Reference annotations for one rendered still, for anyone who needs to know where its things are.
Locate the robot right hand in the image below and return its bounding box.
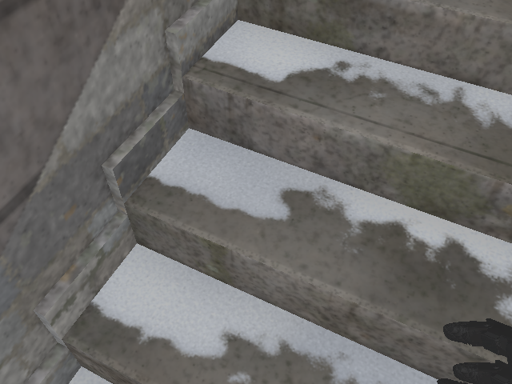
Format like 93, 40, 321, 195
437, 318, 512, 384

